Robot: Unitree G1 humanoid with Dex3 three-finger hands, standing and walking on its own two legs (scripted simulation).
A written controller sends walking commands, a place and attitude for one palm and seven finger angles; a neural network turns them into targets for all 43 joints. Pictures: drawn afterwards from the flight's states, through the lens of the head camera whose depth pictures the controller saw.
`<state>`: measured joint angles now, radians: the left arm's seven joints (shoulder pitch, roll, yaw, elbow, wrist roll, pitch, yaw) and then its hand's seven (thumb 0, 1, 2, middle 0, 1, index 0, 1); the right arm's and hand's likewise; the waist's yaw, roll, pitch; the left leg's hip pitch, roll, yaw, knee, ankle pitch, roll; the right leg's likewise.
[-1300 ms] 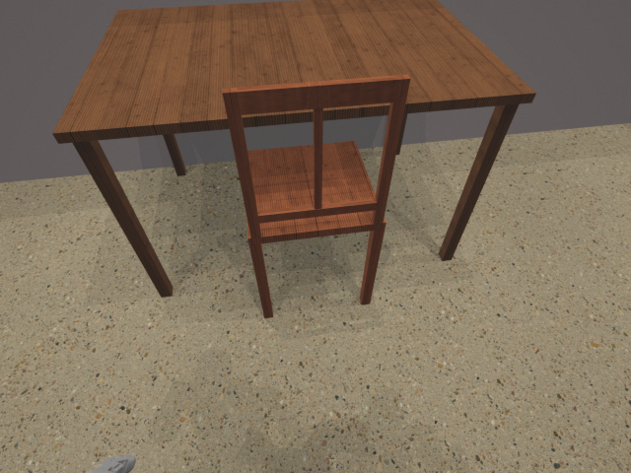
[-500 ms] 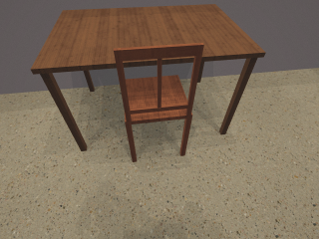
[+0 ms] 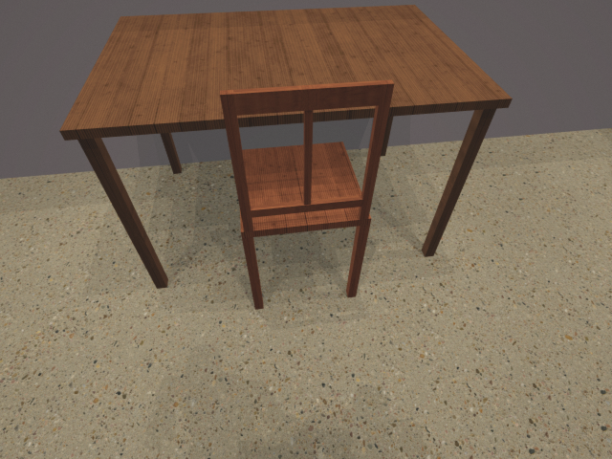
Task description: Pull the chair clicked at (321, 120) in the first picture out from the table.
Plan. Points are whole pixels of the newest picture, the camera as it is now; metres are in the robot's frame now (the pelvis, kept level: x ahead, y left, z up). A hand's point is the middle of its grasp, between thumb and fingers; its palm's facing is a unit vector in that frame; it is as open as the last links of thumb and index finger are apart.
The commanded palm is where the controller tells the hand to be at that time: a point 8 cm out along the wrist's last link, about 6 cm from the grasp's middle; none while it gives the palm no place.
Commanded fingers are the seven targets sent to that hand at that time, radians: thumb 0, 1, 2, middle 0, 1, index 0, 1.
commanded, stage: look at it before walking up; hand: left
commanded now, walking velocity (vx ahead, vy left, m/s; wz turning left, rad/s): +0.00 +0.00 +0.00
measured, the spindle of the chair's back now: (307, 161) +0.81 +0.05 -0.10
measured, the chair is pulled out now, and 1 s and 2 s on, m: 0.00 0.00 0.00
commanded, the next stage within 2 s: walk to a spot facing it in 0.44 s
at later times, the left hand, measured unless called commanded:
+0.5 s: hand out of the picture +0.06 +0.23 -0.16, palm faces +0.00 -0.95 -0.31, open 7.4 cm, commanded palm none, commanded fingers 0.00 0.90 0.90 -0.20 -0.30 -0.20 -0.30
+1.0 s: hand out of the picture +0.06 +0.18 -0.18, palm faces -0.11 -0.96 -0.26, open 7.4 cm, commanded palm none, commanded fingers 0.00 0.90 0.90 -0.20 -0.30 -0.20 -0.30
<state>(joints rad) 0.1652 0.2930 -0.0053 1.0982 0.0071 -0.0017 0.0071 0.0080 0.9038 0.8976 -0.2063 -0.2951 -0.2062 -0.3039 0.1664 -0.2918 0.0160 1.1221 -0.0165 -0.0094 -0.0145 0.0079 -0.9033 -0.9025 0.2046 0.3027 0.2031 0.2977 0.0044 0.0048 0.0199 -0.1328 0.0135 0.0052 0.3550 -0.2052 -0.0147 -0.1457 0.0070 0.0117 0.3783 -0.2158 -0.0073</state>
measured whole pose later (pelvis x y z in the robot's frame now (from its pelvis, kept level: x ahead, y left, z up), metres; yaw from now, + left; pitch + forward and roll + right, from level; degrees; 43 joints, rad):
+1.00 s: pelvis -0.02 -0.01 -0.02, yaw -9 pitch +0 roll +1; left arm 0.21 0.21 0.04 0.95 0.02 0.05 0.00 0.01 0.90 0.90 -0.21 -0.30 -0.21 -0.30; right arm 0.18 -0.24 -0.05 0.99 -0.02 0.06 -0.03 0.01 -0.90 -0.90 0.20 0.30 0.20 0.30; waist 0.02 0.02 0.08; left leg -0.33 0.06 0.06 0.80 -0.47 -0.03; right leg -0.35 0.10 0.13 0.66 -0.30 -0.04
